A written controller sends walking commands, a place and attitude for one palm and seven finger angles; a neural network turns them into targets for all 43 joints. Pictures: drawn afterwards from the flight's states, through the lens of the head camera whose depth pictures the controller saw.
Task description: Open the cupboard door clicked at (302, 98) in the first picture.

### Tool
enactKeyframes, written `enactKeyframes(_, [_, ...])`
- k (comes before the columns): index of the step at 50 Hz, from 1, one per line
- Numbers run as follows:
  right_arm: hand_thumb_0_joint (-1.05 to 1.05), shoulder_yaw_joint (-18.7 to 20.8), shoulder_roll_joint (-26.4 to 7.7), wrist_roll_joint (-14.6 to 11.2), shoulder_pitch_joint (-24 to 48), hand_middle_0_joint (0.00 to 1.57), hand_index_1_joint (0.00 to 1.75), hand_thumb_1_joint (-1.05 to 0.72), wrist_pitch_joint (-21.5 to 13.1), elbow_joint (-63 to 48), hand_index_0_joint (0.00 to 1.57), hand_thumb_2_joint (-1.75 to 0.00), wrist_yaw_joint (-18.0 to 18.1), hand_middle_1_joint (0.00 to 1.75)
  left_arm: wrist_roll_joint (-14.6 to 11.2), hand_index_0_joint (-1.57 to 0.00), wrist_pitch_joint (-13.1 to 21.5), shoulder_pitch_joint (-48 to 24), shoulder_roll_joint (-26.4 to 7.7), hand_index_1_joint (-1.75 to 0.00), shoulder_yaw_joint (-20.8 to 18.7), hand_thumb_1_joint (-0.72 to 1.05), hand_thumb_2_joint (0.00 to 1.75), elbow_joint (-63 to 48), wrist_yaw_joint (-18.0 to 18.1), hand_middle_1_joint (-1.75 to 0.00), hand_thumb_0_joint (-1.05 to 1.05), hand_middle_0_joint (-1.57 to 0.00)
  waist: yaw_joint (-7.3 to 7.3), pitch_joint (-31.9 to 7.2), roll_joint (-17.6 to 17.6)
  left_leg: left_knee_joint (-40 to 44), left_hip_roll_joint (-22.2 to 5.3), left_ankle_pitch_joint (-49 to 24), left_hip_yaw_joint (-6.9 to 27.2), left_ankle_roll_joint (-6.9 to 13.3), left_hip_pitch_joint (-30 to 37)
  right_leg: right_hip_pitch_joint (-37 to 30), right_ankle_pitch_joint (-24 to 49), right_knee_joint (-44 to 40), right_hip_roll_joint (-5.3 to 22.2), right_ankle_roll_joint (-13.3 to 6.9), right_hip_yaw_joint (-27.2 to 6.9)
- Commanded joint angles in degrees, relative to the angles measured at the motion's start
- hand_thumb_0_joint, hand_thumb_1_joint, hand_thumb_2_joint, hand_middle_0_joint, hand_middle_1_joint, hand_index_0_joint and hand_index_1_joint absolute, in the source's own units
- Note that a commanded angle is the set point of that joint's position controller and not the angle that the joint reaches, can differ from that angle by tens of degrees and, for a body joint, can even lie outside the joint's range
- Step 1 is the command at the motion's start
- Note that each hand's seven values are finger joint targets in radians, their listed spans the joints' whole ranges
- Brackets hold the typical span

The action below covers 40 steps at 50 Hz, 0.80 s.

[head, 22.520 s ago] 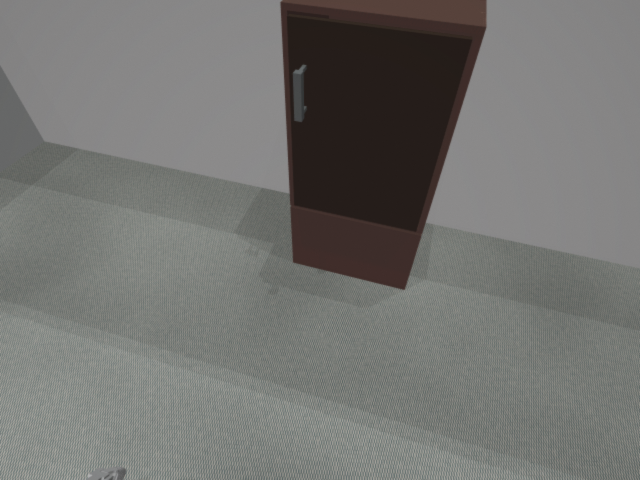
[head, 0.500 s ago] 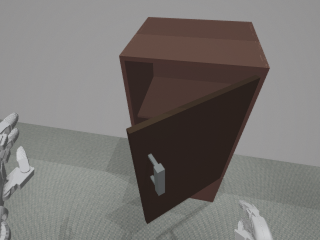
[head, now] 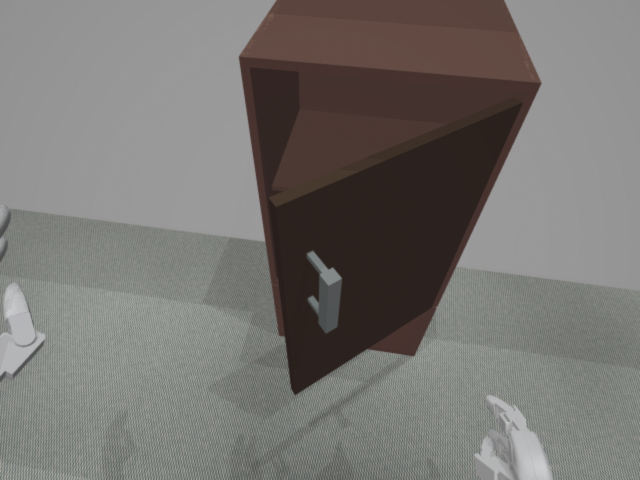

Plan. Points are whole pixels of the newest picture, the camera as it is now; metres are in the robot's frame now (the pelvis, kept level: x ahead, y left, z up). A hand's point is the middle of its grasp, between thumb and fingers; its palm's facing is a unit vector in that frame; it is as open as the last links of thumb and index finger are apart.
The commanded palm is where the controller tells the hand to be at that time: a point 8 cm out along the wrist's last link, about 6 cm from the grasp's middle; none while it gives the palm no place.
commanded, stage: step back with the hand held close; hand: left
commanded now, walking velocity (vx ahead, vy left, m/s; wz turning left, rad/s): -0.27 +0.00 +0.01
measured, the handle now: (321, 292) +0.36 +0.02 +0.01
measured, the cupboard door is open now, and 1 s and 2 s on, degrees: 42 42 42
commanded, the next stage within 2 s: stop stepping back and stand still in 0.56 s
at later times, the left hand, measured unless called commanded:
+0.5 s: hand out of the picture +0.13 +0.28 +0.19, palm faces +0.49 -0.77 -0.40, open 7.4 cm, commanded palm +0.07 +0.31 +0.19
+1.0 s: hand out of the picture +0.03 +0.25 +0.18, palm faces +0.32 -0.79 -0.52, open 7.4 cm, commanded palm -0.01 +0.29 +0.19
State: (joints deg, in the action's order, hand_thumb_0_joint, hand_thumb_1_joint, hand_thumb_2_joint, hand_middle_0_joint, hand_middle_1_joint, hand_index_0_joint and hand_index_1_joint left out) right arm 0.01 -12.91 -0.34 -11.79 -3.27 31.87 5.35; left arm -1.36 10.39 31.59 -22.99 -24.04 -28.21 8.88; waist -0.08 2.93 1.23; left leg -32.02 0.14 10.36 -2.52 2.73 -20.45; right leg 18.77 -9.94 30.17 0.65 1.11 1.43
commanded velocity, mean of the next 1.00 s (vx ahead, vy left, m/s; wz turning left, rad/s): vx -0.15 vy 0.00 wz -0.01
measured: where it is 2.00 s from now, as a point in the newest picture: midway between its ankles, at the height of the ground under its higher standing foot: outside the picture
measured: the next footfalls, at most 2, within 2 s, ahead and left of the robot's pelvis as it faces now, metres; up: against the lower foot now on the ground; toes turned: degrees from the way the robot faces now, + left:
right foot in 0.58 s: -0.15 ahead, -0.07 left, +0.00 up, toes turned +1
left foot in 0.72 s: +0.02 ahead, +0.08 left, +0.00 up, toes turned -3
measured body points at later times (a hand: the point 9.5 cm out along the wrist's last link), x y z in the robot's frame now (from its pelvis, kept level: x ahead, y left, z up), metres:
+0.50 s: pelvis -0.07 +0.01 +0.00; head -0.06 +0.04 +0.45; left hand +0.10 +0.32 +0.21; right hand +0.10 -0.21 -0.07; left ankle +0.08 +0.09 -0.73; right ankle -0.17 -0.12 -0.68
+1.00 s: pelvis -0.18 +0.01 +0.01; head -0.18 +0.02 +0.46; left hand +0.01 +0.29 +0.21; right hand -0.05 -0.25 -0.07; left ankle -0.07 +0.09 -0.70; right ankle -0.18 -0.08 -0.73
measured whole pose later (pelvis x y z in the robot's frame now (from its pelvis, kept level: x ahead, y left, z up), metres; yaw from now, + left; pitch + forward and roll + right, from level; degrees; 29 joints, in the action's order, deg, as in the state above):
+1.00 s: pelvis -0.18 +0.01 +0.01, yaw -4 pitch +0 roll +0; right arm 0.3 -11.9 1.2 -14.1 -5.1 36.1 3.7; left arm -2.8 8.8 36.9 -27.0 -25.4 -32.8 8.2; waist -1.0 -0.9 -1.7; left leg -42.7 2.1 17.0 -0.9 -1.0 -28.8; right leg 12.9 -17.8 28.0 -2.3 -4.0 2.7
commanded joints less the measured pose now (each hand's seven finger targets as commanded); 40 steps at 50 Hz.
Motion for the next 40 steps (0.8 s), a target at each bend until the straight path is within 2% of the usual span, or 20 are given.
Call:
enactKeyframes(1, [0.0,3.15,-7.67,0.21,6.03,0.2,0.3,-0.9,-4.22,-8.93,0.2,-0.9,0.67,0.3,0.79,-0.2,4.38,-2.94,-9.86,-0.3,-7.94,0.9,0.9,-11.53,1.34,-0.3,0.0,-0.2,0.32,-5.18,4.56,15.58,-8.61,27.48,11.0,2.62,-18.5,-15.63,-6.41,3.48,-0.82,-0.19,-4.69])
enactKeyframes(4, [0.0,3.53,-7.59,0.48,5.15,0.2,0.3,-0.9,-4.67,-8.3,0.2,-0.9,0.47,0.3,0.95,-0.2,4.95,-3.2,-11.1,-0.3,-8.91,0.9,0.9,-12.44,1.42,-0.3,0.0,-0.2,0.13,-5.56,1.91,9.45,-5.64,26.22,8.98,1.62,-15.64,-10.58,-10.18,-1.5,1.09,-1.73,-8.64])
enactKeyframes(7, [0.0,3.26,-6.56,0.61,4.03,0.2,0.3,-0.9,-4.6,-6.55,0.2,-0.9,-0.16,0.3,-0.06,-0.2,4.84,-3.47,-10.2,-0.3,-6.97,0.9,0.9,-12.89,1.93,-0.3,0.0,-0.2,-0.55,-5.97,-6.52,-5.62,-0.57,15.54,4.13,-1.7,-0.9,6.55,-15.86,-11.78,8.2,-5.54,-15.56])
enactKeyframes(10, [0.0,2.87,-5.87,0.57,4.21,0.2,0.3,-0.9,-3.7,-5.17,0.2,-0.9,-0.38,0.3,-0.34,-0.2,4.5,-4.85,-10.72,-0.3,-6.48,0.9,0.9,-13.55,3.04,-0.3,0.0,-0.2,-0.95,-7.2,-7.69,-8.74,-0.1,10.86,3.65,-2.44,6.25,12.3,-13.63,-11.89,10.99,-6.86,-13.22])
enactKeyframes(13, [0.0,2.75,-7.48,0.29,5.91,0.2,0.3,-0.9,-3.42,-6.62,0.2,-0.9,0.29,0.3,-0.38,-0.2,5.29,-5.91,-11.88,-0.3,-7.67,0.9,0.9,-16.64,2.92,-0.3,0.0,-0.2,-0.76,-3.59,4.55,7.28,-6.15,22.17,12.8,0.1,-1.52,11.09,-20.05,-2.02,2.88,-2.32,-6.98])
enactKeyframes(14, [0.0,3.0,-8.68,0.93,7.53,0.2,0.3,-0.9,-3.99,-6.89,0.2,-0.9,0.81,0.3,0.26,-0.2,5.79,-5.26,-12.8,-0.3,-9.78,0.9,0.9,-17.23,2.97,-0.3,0.0,-0.2,-0.28,-4.13,15.88,21.8,-14.27,33.18,23.81,3.23,-13.73,-0.63,-15.17,14.45,-3.17,-0.12,-2.64])
enactKeyframes(15, [0.0,3.4,-7.23,1.5,6.77,0.2,0.3,-0.9,-4.65,-6.91,0.2,-0.9,0.77,0.3,0.5,-0.2,5.91,-6.0,-12.33,-0.3,-10.63,0.9,0.9,-18.54,2.78,-0.3,0.0,-0.2,-0.16,-8.04,18.66,28.5,-19.85,35.71,31.14,6.4,-19.27,-7.93,-14.34,31.48,-6.39,0.3,-2.85])
enactKeyframes(18, [0.0,4.84,-6.26,1.32,6.3,0.2,0.3,-0.9,-6.01,-4.91,0.2,-0.9,-0.98,0.3,0.0,-0.2,5.66,-3.86,-11.48,-0.3,-10.17,0.9,0.9,-14.77,2.41,-0.3,0.0,-0.2,0.06,-9.19,7.65,21.82,-17.89,23.99,22.09,6.48,-9.39,-0.61,-16.87,39.0,-5.4,-0.34,-5.14])
enactKeyframes(25, [0.0,2.77,-5.23,1.6,5.4,0.2,0.3,-0.9,-6.39,-2.39,0.2,-0.9,-2.32,0.3,-2.23,-0.2,4.56,-2.46,-9.45,-0.3,-4.91,0.9,0.9,-16.13,1.24,-0.3,0.0,-0.2,0.07,-12.32,14.5,25.08,-11.17,14.2,12.72,-1.65,4.45,-6.83,-22.11,2.37,-6.1,-3.15,2.71])
enactKeyframes(27, [0.0,2.74,-4.92,1.78,4.48,0.2,0.3,-0.9,-5.33,-1.77,0.2,-0.9,-2.64,0.3,-2.56,-0.2,5.58,-3.47,-11.88,-0.3,-6.15,0.9,0.9,-15.46,0.2,-0.3,0.0,-0.2,-0.04,-11.24,7.38,15.19,-8.14,4.74,6.62,-5.23,8.84,-5.23,-14.88,-15.91,-0.84,-5.81,-1.82])
enactKeyframes(29, [0.0,1.94,-3.63,2.05,5.2,0.2,0.3,-0.9,-4.04,-0.89,0.2,-0.9,-2.32,0.3,-2.59,-0.2,6.95,-4.68,-16.97,-0.3,-9.97,0.9,0.9,-17.04,0.53,-0.3,0.0,-0.2,0.16,-11.76,-5.92,-9.57,-2.37,5.17,2.38,-5.99,11.58,6.3,4.53,-19.81,16.01,-11.11,-16.17])
enactKeyframes(30, [0.0,1.0,-3.3,2.7,7.19,0.2,0.3,-0.9,-5.05,-2.17,0.2,-0.9,-1.97,0.3,-1.92,-0.2,7.57,-6.58,-18.38,-0.3,-11.33,0.9,0.9,-16.85,0.89,-0.3,0.0,-0.2,0.82,-10.93,-5.5,-12.66,-1.77,8.67,0.81,-5.67,6.21,2.61,21.74,-15.14,16.66,-9.8,-13.02])
enactKeyframes(31, [0.0,2.12,-3.69,0.87,6.57,0.2,0.3,-0.9,-5.16,-2.25,0.2,-0.9,-1.67,0.3,-2.0,-0.2,5.94,-6.53,-12.82,-0.3,-6.22,0.9,0.9,-12.63,-0.27,-0.3,0.0,-0.2,-0.13,-11.63,-14.31,-16.38,0.19,8.61,2.77,-5.2,2.34,-0.72,27.63,-9.48,13.96,-8.78,-9.6])
enactKeyframes(32, [0.0,2.23,-4.43,0.39,8.06,0.2,0.3,-0.9,-4.74,-4.15,0.2,-0.9,-1.42,0.3,-1.48,-0.2,4.81,-6.16,-13.14,-0.3,-6.71,0.9,0.9,-12.78,-0.68,-0.3,0.0,-0.2,0.06,-8.89,-16.4,-14.41,-0.19,7.62,2.24,-4.58,-0.3,-3.35,35.93,-6.57,12.32,-7.61,-8.08])
enactKeyframes(33, [0.0,1.27,-3.94,0.24,9.24,0.2,0.3,-0.9,-4.14,-4.46,0.2,-0.9,-0.72,0.3,-1.26,-0.2,4.37,-6.01,-14.13,-0.3,-7.99,0.9,0.9,-13.01,-0.75,-0.3,0.0,-0.2,-0.16,-7.37,-12.46,-7.62,-0.06,3.7,1.07,-4.15,-0.41,-5.59,40.39,-3.56,10.67,-5.85,-6.21])
enactKeyframes(35, [0.0,1.19,-5.36,-0.2,7.24,0.2,0.3,-0.9,-3.89,-4.49,0.2,-0.9,0.21,0.3,-2.55,-0.2,3.0,-3.49,-13.5,-0.3,-8.56,0.9,0.9,-13.5,-0.58,-0.3,0.0,-0.2,-1.06,-11.81,3.31,6.98,-3.2,-28.07,4.88,-1.44,13.65,-3.71,26.52,7.29,2.72,-0.03,0.31])
enactKeyframes(36, [0.0,2.06,-6.49,-0.22,5.99,0.2,0.3,-0.9,-4.71,-4.75,0.2,-0.9,-0.39,0.3,-2.78,-0.2,3.26,-3.51,-13.63,-0.3,-8.59,0.9,0.9,-15.49,-0.53,-0.3,0.0,-0.2,-0.04,-15.67,10.57,9.76,-9.95,-40.48,12.46,1.66,20.9,-1.2,-0.15,13.15,-2.36,0.14,-0.7])
enactKeyframes(37, [0.0,2.38,-6.22,0.09,4.72,0.2,0.3,-0.9,-5.86,-4.56,0.2,-0.9,-1.24,0.3,-2.53,-0.2,3.85,-1.89,-12.93,-0.3,-8.05,0.9,0.9,-14.73,-0.51,-0.3,0.0,-0.2,0.39,-17.42,11.24,12.27,-14.12,-36.89,17.48,3.71,22.54,1.44,-21.22,16.83,-3.95,-0.77,-3.08])
enactKeyframes(39, [0.0,2.35,-5.42,1.16,5.4,0.2,0.3,-0.9,-7.27,-4.55,0.2,-0.9,-1.54,0.3,-2.94,-0.2,4.06,0.69,-14.63,-0.3,-10.51,0.9,0.9,-17.27,0.12,-0.3,0.0,-0.2,0.54,-14.89,14.04,20.79,-15.24,-0.29,24.05,4.6,11.65,-1.83,-23.08,18.64,-3.15,-1.14,-5.37])
enactKeyframes(40, [0.0,1.98,-4.92,1.08,5.49,0.2,0.3,-0.9,-7.35,-4.6,0.2,-0.9,-1.72,0.3,-2.55,-0.2,3.63,1.38,-13.2,-0.3,-9.47,0.9,0.9,-18.26,0.48,-0.3,0.0,-0.2,0.1,-12.49,11.27,24.1,-13.52,13.22,21.27,3.37,6.25,-4.96,-20.81,15.99,-3.22,-1.46,-3.56])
